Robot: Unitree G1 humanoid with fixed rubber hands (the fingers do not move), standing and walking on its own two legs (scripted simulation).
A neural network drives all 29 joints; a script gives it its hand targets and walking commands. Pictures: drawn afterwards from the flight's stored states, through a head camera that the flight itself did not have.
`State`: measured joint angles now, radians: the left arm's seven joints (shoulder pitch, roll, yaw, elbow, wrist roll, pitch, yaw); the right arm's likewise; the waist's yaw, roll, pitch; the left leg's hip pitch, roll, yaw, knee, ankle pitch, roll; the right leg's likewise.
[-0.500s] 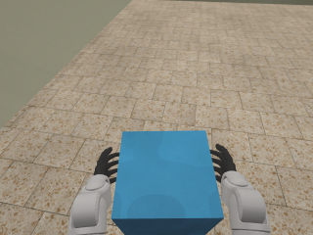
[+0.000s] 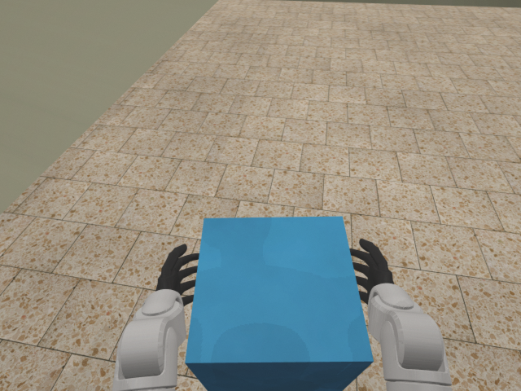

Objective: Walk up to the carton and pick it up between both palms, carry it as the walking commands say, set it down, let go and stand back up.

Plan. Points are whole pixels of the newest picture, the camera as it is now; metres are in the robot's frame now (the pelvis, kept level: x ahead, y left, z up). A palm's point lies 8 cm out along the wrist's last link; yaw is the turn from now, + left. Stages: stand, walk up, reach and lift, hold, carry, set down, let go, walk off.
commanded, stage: carry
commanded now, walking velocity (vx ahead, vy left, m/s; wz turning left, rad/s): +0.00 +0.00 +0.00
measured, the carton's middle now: (273, 313) +0.26 +0.00 -0.02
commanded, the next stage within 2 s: none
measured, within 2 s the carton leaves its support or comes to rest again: neither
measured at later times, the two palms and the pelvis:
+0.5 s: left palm (177, 295) +0.26 +0.14 +0.06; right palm (385, 289) +0.26 -0.16 +0.06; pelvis +0.00 -0.01 +0.00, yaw +0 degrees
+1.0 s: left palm (182, 294) +0.26 +0.13 +0.06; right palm (392, 289) +0.26 -0.17 +0.06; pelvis +0.00 -0.02 +0.00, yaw +0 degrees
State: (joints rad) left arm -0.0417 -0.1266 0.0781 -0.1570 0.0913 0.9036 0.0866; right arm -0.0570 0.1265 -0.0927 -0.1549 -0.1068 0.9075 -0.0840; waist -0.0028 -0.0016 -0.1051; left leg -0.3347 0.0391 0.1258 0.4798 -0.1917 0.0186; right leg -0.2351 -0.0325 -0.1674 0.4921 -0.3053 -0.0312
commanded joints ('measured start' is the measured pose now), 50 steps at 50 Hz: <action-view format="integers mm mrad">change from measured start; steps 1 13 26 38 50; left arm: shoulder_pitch -388 -389 -388 -387 -386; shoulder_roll -671 -674 -676 -681 -688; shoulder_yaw -503 -503 -507 -513 -520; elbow -120 -123 -135 -149 -164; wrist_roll -191 -192 -195 -200 -206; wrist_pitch -24 -21 -11 2 17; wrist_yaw -113 -115 -115 -114 -114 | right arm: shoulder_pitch -379 -383 -384 -385 -386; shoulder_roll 664 668 670 673 678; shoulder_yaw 511 511 514 520 526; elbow -122 -124 -133 -145 -159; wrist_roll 199 200 202 206 211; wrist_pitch -26 -23 -13 0 16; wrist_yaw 121 122 121 119 118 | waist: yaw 0 -1 -1 -2 -2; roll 0 -2 -3 -5 -6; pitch -203 -204 -202 -200 -196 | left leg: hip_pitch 140 139 137 135 134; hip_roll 101 99 98 97 97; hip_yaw -114 -109 -104 -100 -97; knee -38 -31 -26 -23 -20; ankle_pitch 203 204 200 195 190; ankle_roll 17 16 13 10 6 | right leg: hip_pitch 19 21 22 23 24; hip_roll -123 -122 -122 -122 -123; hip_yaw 118 119 120 121 123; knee -87 -85 -85 -85 -85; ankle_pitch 214 230 241 250 258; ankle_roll -16 -19 -22 -25 -27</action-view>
